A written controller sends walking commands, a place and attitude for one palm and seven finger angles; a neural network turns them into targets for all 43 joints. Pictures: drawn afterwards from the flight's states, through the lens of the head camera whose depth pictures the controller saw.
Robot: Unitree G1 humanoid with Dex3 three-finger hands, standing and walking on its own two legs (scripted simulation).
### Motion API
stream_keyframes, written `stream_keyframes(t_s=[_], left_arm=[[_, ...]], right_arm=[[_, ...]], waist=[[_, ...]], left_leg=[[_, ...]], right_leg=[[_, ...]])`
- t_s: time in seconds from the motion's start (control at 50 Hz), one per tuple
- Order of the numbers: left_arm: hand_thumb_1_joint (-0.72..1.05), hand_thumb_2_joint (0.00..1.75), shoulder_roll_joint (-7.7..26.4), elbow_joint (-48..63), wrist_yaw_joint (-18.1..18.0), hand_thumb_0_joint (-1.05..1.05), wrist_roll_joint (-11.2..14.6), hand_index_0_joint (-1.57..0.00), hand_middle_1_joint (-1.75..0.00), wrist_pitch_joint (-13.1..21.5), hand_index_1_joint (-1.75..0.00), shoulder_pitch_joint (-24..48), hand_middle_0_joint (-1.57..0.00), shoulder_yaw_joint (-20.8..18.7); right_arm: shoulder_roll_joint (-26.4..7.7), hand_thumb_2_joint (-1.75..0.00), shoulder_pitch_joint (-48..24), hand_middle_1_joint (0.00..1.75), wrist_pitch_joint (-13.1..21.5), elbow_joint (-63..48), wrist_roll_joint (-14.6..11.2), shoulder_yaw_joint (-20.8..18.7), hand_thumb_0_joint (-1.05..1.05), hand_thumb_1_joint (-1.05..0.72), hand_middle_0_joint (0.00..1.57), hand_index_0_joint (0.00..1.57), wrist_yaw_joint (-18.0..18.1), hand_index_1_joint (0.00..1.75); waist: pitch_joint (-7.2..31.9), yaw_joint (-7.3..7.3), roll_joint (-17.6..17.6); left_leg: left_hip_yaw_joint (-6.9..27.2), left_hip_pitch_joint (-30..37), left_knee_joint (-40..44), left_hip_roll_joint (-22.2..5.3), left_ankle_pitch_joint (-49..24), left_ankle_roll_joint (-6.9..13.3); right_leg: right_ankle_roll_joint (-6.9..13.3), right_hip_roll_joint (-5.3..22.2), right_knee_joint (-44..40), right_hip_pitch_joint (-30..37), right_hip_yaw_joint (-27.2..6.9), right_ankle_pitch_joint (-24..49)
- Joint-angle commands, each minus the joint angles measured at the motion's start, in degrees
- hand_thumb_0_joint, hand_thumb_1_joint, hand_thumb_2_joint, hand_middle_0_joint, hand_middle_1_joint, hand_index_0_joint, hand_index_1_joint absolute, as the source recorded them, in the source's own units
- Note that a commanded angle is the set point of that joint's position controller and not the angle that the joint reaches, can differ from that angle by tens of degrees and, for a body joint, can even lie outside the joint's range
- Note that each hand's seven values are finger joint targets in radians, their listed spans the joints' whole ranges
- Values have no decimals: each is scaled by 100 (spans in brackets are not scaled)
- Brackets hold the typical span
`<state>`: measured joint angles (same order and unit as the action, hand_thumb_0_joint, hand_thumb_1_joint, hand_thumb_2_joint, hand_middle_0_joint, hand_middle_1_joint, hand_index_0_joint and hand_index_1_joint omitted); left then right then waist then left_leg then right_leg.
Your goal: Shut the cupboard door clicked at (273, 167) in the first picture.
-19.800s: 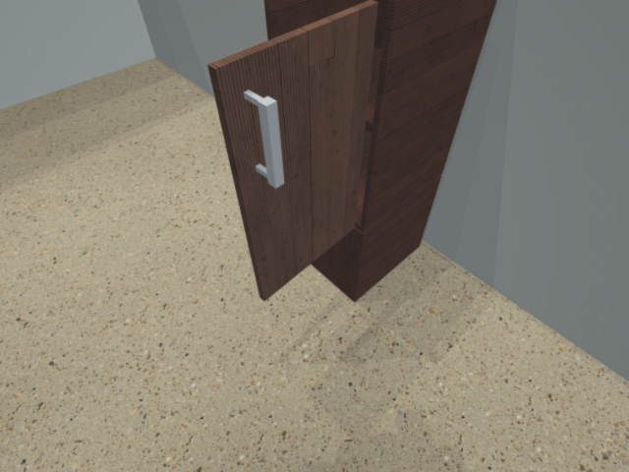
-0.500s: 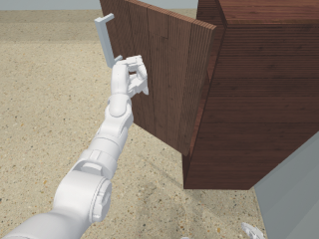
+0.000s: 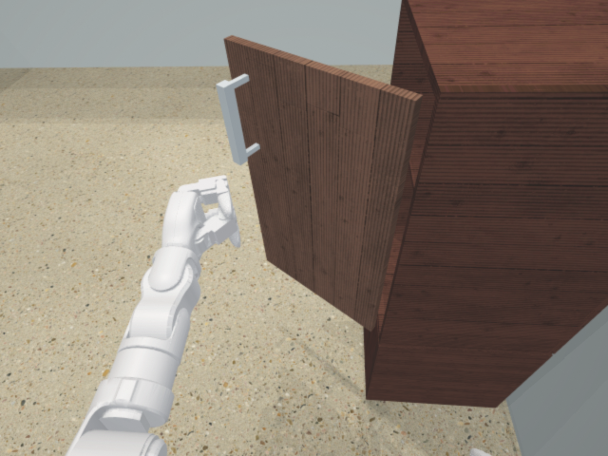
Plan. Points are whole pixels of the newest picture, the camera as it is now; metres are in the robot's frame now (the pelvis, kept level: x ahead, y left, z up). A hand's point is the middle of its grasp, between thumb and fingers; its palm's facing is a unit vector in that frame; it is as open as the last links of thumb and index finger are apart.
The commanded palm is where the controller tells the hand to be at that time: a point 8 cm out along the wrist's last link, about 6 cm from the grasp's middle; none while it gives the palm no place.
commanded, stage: draw the hand back to the body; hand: left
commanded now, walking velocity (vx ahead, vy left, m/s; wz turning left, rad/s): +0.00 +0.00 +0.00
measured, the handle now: (241, 121) +0.63 +0.14 +0.13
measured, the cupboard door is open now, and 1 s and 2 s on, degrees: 54 54 54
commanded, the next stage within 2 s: step back with the hand held close in 1.22 s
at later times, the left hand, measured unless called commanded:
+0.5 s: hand (102, 297) +0.25 +0.23 +0.15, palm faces +0.24 -0.93 -0.28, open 3.7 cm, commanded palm +0.21 +0.27 +0.17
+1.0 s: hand out of the picture +0.17 +0.34 +0.17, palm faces +0.53 -0.75 -0.40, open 7.1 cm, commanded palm +0.12 +0.36 +0.18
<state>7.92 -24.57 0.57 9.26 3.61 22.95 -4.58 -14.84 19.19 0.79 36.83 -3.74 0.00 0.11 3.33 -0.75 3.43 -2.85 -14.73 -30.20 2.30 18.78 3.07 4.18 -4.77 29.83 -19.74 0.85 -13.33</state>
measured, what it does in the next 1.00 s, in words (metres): shifts its weight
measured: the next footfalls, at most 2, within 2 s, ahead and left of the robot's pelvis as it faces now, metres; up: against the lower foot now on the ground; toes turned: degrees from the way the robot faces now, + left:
none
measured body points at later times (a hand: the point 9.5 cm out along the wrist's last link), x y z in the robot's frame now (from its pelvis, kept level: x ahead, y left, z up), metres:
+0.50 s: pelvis +0.01 +0.03 +0.01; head -0.01 +0.00 +0.46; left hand +0.23 +0.27 +0.16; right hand +0.21 -0.15 -0.08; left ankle -0.03 +0.09 -0.73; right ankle +0.02 -0.07 -0.73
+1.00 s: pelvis +0.00 +0.06 +0.01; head -0.02 +0.04 +0.46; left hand +0.14 +0.37 +0.19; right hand +0.20 -0.16 -0.08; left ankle -0.03 +0.09 -0.73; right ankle +0.02 -0.07 -0.73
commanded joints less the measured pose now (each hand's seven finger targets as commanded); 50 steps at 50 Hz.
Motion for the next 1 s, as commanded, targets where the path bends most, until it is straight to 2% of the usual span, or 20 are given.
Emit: stream_keyframes(t_s=[0.0, 0.04, 0.06, 0.08, 0.12, 0.14, 0.18, 0.26, 0.34, 0.4, 0.48, 0.5, 0.58, 0.6, 0.68, 0.72, 0.82, 0.88, 0.94, 0.98], left_arm=[[90, 90, 639, 2716, 25, 0, 169, -130, -150, -30, -150, 2306, -130, -78], [90, 90, 741, 2936, -12, 0, 119, -127, -147, -111, -147, 1751, -127, -135], [90, 90, 745, 2899, 5, 0, 112, -124, -144, -200, -144, 1460, -124, -151], [90, 90, 874, 2860, 34, 0, 85, -122, -141, -306, -141, 1157, -122, -227], [90, 90, 792, 2954, 163, 0, 95, -116, -135, -599, -135, 793, -116, -134], [90, 90, 1021, 3522, -64, 0, -280, -113, -132, -213, -132, 595, -113, 185], [90, 90, 953, 3236, -196, 0, -328, -108, -126, -119, -126, -254, -108, 92], [90, 90, 1109, 4216, -277, 0, -460, -97, -114, 26, -114, -784, -97, 13], [90, 90, 1372, 4993, -402, 0, -551, -86, -102, 99, -102, -932, -86, -205], [90, 90, 1550, 5323, -506, 0, -575, -78, -93, 133, -93, -1230, -78, -393], [90, 90, 1692, 5136, -569, 0, -575, -67, -81, 152, -81, -2311, -67, -752], [90, 90, 1584, 5206, -553, 0, -540, -64, -78, 157, -78, -2573, -64, -737], [90, 90, 1831, 5165, -546, 0, -553, -53, -66, 200, -66, -3460, -53, -1212], [90, 90, 1791, 5294, -535, 0, -525, -50, -63, 223, -63, -3569, -50, -1242], [90, 90, 2289, 5545, -589, 0, -521, -39, -51, 327, -51, -4046, -39, -1916], [90, 90, 2340, 5839, -619, 0, -511, -34, -45, 392, -45, -4147, -34, -2044], [90, 90, 2517, 6017, -719, 0, -513, -20, -30, 451, -30, -4591, -20, -2428], [90, 90, 2089, 5896, -706, 0, -587, -20, -30, 486, -30, -4142, -20, -1904], [90, 90, 2055, 5846, -758, 0, -633, -20, -30, 517, -30, -3885, -20, -1791], [90, 90, 2155, 5640, -777, 0, -626, -20, -30, 507, -30, -3950, -20, -1911]], right_arm=[[-454, -90, -1116, 30, 492, -1156, -49, -62, 0, -90, 20, 20, 198, 30], [-421, -90, -1253, 30, 510, -1185, -20, 5, 0, -90, 20, 20, 212, 30], [-417, -90, -1297, 30, 497, -1185, -17, 27, 0, -90, 20, 20, 217, 30], [-445, -90, -1337, 30, 449, -1198, -19, 33, 0, -90, 20, 20, 221, 30], [-432, -90, -1459, 30, 350, -1235, -49, 89, 0, -90, 20, 20, 215, 30], [-304, -90, -1571, 30, 316, -1198, 119, 77, 0, -90, 20, 20, 236, 30], [-318, -90, -1607, 30, 201, -1177, 147, 85, 0, -90, 20, 20, 211, 30], [-289, -90, -1570, 30, 11, -1291, 218, 116, 0, -90, 20, 20, 186, 30], [-269, -90, -1605, 30, -43, -1315, 273, 142, 0, -90, 20, 20, 209, 30], [-284, -90, -1660, 30, 10, -1290, 303, 144, 0, -90, 20, 20, 248, 30], [-345, -90, -1618, 30, 26, -1227, 335, 103, 0, -90, 20, 20, 253, 30], [-298, -90, -1632, 30, -10, -1252, 318, 90, 0, -90, 20, 20, 251, 30], [-389, -90, -1612, 30, -25, -1209, 310, 8, 0, -90, 20, 20, 208, 30], [-366, -90, -1597, 30, -37, -1238, 305, -4, 0, -90, 20, 20, 195, 30], [-420, -90, -1550, 30, 25, -1207, 303, -84, 0, -90, 20, 20, 204, 30], [-396, -90, -1540, 30, 89, -1233, 281, -112, 0, -90, 20, 20, 217, 30], [-420, -90, -1465, 30, 288, -1169, 253, -152, 0, -90, 20, 20, 252, 30], [-511, -90, -1429, 30, 416, -1053, 282, -166, 0, -90, 20, 20, 247, 30], [-550, -90, -1389, 30, 485, -1008, 277, -192, 0, -90, 20, 20, 263, 30], [-570, -90, -1387, 30, 502, -973, 297, -179, 0, -90, 20, 20, 281, 30]], waist=[[1436, 89, -417], [1367, 187, -413], [1275, 212, -570], [1154, 225, -541], [911, 220, -518], [274, 137, -511], [7, 194, -686], [575, 185, -277], [729, 172, 116], [635, 200, 323], [514, 292, -242], [441, 300, -242], [176, 390, -247], [221, 394, -216], [320, 465, -98], [412, 468, 131], [36, 469, 394], [-365, 317, 283], [-449, 283, 302], [-483, 338, 77]], left_leg=[[202, 415, 443, -138, -1262, 39], [241, 400, 507, -128, -1261, 7], [258, 353, 540, -128, -1226, -8], [242, 326, 541, -129, -1194, 1], [291, 326, 617, -119, -1108, -37], [332, 223, 821, -137, -1027, -37], [372, 132, 870, -171, -868, -41], [407, 682, 998, -222, -1492, -74], [496, 969, 1089, -244, -1882, -157], [582, 1086, 1139, -270, -2027, -212], [647, 1024, 1148, -313, -2385, -312], [660, 993, 1171, -330, -2478, -351], [713, 806, 1157, -383, -2729, -460], [722, 791, 1154, -390, -2757, -479], [746, 642, 1096, -422, -2807, -510], [777, 664, 1092, -459, -2807, -548], [937, 541, 1201, -556, -2463, -627], [1101, 581, 1304, -612, -1979, -579], [1203, 585, 1414, -634, -1388, -566], [1224, 448, 1481, -608, -1115, -566]], right_leg=[[-381, 485, -528, 1332, -280, 1255], [-332, 492, -493, 1423, -242, 1243], [-322, 491, -486, 1471, -213, 1210], [-349, 523, -530, 1494, -259, 1178], [-306, 523, -543, 1425, -190, 1102], [-365, 628, -885, 1286, -384, 877], [-368, 646, -1038, 1338, -407, 577], [-254, 581, -924, 1793, -271, 1277], [-198, 536, -948, 1958, -196, 1477], [-167, 494, -1016, 1950, -182, 1403], [-167, 465, -1015, 2025, -103, 1499], [-172, 467, -993, 2062, -101, 1519], [-174, 467, -976, 2009, -52, 1502], [-182, 483, -942, 2056, -51, 1526], [-194, 487, -903, 2155, -80, 1584], [-211, 493, -861, 2163, -92, 1558], [-213, 443, -873, 1915, -88, 1182], [-245, 478, -908, 1457, -68, 811], [-254, 473, -853, 1312, -71, 580], [-234, 470, -842, 1421, -56, 543]])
